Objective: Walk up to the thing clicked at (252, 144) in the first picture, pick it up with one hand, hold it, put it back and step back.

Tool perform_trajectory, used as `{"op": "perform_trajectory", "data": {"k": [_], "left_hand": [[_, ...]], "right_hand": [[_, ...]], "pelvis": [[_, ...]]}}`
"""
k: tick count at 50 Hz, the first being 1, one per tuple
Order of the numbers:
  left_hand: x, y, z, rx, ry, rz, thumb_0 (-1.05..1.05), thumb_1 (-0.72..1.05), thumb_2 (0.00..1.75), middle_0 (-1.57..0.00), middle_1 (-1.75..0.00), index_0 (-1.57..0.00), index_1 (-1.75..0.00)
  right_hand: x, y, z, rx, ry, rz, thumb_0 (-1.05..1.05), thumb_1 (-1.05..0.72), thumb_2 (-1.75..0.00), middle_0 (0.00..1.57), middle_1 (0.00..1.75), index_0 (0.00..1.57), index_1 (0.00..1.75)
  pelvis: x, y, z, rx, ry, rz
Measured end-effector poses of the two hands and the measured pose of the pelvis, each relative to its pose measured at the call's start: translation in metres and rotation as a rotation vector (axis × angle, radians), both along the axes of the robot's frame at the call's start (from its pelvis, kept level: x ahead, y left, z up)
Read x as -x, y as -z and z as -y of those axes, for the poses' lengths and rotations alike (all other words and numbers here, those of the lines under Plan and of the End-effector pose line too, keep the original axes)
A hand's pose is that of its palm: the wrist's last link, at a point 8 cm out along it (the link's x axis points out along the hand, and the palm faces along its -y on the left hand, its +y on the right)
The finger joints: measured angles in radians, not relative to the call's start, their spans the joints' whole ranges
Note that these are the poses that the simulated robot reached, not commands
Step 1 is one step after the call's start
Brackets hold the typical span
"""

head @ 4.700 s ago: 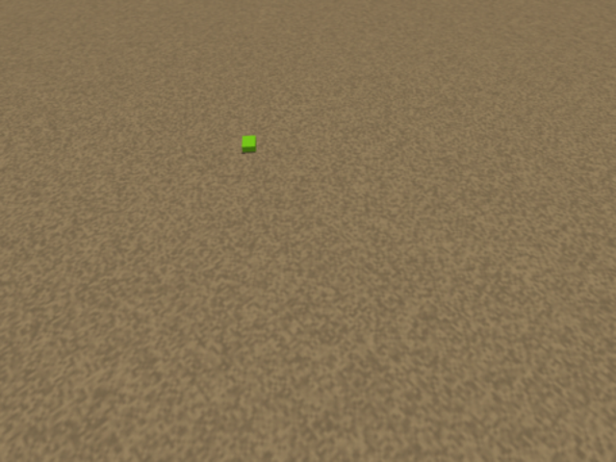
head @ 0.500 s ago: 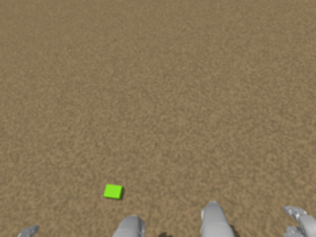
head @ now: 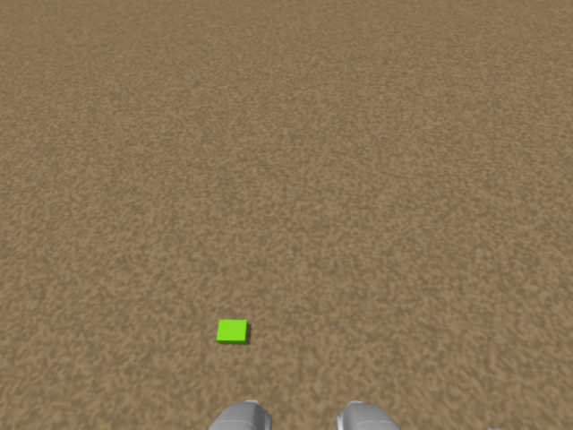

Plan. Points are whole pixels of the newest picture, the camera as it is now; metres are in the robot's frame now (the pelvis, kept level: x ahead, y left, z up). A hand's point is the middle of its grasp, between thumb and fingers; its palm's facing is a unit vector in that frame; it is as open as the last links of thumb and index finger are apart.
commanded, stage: walk up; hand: left
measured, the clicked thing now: (232, 331) +0.48 +0.24 -0.72
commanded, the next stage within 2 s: none
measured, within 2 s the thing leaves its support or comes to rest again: neither
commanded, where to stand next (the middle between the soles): +0.11 +0.00 m, yaw -1 degrees
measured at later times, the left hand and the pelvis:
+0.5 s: hand out of the picture +0.05 +0.29 -0.12, palm faces -0.09 -0.91 -0.40, open 7.4 cm; pelvis -0.01 +0.01 +0.02, yaw -5 degrees
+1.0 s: hand (140, 420) +0.15 +0.24 -0.11, palm faces -0.05 -0.93 -0.36, open 7.4 cm; pelvis +0.02 -0.01 +0.04, yaw -3 degrees
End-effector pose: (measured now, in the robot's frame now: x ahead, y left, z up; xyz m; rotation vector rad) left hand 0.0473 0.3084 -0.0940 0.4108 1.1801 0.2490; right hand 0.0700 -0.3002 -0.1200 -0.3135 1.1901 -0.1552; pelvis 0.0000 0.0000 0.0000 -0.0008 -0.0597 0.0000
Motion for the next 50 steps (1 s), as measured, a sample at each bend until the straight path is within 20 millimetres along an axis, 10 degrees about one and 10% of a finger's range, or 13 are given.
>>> {"op": "perform_trajectory", "data": {"k": [10, 22, 28, 40, 50], "left_hand": [[-0.018, 0.002, -0.037, 0.064, 0.038, 0.009, 0.00, 0.90, 0.90, -0.20, -0.30, -0.20, -0.30], [-0.001, -0.012, -0.029, 0.025, 0.054, -0.074, 0.00, 0.90, 0.90, -0.20, -0.30, -0.20, -0.30], [0.000, -0.013, -0.016, 0.043, 0.027, -0.089, 0.00, 0.90, 0.90, -0.20, -0.30, -0.20, -0.30], [-0.064, -0.004, 0.013, 0.096, 0.039, -0.010, 0.00, 0.90, 0.90, -0.20, -0.30, -0.20, -0.30], [-0.095, -0.021, 0.028, 0.088, 0.044, 0.034, 0.00, 0.90, 0.90, -0.20, -0.30, -0.20, -0.30]], "right_hand": [[0.061, -0.034, -0.018, 0.094, 0.071, 0.007, 0.01, -0.90, -0.90, 0.20, 0.30, 0.20, 0.30], [0.086, -0.044, 0.023, 0.123, 0.143, -0.065, 0.01, -0.90, -0.90, 0.20, 0.30, 0.20, 0.30], [0.059, -0.037, 0.020, 0.096, 0.121, -0.065, 0.01, -0.90, -0.90, 0.20, 0.30, 0.20, 0.30], [-0.020, -0.031, -0.010, 0.005, 0.066, 0.037, 0.01, -0.90, -0.90, 0.20, 0.30, 0.20, 0.30], [-0.053, -0.037, 0.002, -0.005, 0.058, 0.069, 0.01, -0.90, -0.90, 0.20, 0.30, 0.20, 0.30]], "pelvis": [[0.016, -0.014, -0.031, 0.004, 0.040, -0.006], [0.012, -0.023, -0.010, 0.026, 0.090, -0.037], [-0.001, -0.025, -0.010, 0.010, 0.079, -0.033], [-0.020, -0.027, 0.000, -0.002, 0.062, -0.035], [-0.022, -0.036, 0.010, -0.002, 0.052, -0.029]]}}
